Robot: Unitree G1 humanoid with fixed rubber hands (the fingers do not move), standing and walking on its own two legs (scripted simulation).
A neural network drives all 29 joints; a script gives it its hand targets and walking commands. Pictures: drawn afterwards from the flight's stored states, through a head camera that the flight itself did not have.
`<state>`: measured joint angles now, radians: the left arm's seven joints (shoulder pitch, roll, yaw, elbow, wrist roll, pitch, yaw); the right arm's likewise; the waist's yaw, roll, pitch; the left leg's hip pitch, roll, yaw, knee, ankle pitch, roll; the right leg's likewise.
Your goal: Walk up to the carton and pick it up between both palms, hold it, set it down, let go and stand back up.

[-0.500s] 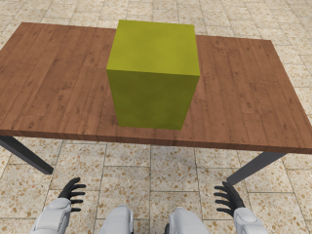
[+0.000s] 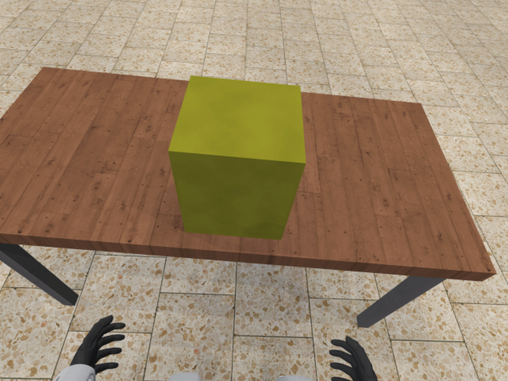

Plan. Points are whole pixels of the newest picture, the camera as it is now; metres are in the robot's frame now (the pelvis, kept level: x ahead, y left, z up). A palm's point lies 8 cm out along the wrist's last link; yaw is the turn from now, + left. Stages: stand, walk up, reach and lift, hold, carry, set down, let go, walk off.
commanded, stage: reach and lift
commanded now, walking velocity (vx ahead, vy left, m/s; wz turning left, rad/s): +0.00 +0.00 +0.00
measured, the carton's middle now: (239, 163) +0.51 +0.04 +0.00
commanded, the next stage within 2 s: none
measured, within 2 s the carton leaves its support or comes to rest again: neither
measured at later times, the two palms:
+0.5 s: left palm (96, 332) +0.20 +0.25 -0.07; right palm (360, 343) +0.19 -0.17 -0.06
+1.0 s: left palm (105, 290) +0.25 +0.25 -0.04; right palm (361, 306) +0.24 -0.18 -0.05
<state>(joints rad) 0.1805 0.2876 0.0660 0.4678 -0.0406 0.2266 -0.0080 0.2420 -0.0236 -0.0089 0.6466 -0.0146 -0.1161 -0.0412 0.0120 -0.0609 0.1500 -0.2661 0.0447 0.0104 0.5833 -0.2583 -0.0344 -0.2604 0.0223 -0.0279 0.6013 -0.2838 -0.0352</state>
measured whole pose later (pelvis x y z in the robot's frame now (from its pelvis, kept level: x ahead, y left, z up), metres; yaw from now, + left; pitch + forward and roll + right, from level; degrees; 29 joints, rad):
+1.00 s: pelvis +0.05 +0.03 +0.00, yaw -1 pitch -2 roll -1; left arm 0.08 0.20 -0.06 0.75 -0.16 -0.40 0.04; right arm 0.05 -0.16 0.03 0.92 0.21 -0.54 0.03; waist 0.01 0.00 0.02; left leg -0.20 0.03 0.03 0.58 -0.34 0.00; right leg -0.16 0.01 0.00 0.52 -0.32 0.01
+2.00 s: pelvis +0.03 +0.02 +0.01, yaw -1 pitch +6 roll -1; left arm -0.49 0.27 0.03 0.75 -0.22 -0.01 0.01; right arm -0.48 -0.21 0.06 0.80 0.32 -0.11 -0.10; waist 0.01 -0.02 -0.05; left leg -0.35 0.04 0.03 0.48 -0.23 -0.02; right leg -0.32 0.02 -0.01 0.44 -0.22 -0.01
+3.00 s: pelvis +0.04 +0.01 +0.01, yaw -1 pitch +17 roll -1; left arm -1.02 0.33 0.00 1.19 -0.25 0.03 0.03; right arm -0.99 -0.25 0.03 1.12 0.35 0.04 -0.14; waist -0.01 -0.01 -0.19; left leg -0.57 0.06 0.01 0.50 -0.22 -0.03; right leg -0.53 0.04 -0.02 0.43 -0.19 -0.02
